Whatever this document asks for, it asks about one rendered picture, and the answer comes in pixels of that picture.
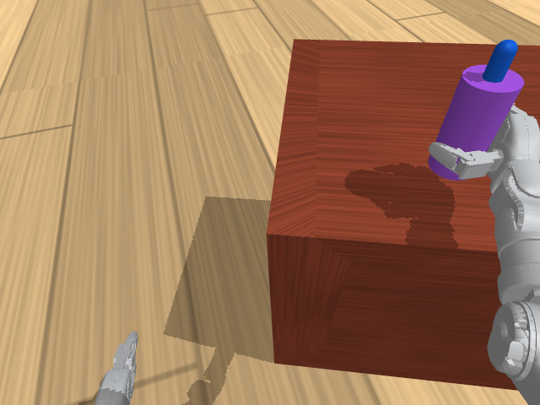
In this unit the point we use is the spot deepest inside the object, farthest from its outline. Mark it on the right robot hand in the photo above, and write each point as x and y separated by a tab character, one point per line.
517	138

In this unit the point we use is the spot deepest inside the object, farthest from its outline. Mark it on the left robot hand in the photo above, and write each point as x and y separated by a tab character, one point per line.
117	385

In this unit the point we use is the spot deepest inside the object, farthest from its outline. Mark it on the bottle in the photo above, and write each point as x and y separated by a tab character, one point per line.
482	100

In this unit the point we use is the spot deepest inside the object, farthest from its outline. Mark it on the right robot arm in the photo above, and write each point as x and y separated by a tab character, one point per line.
514	343

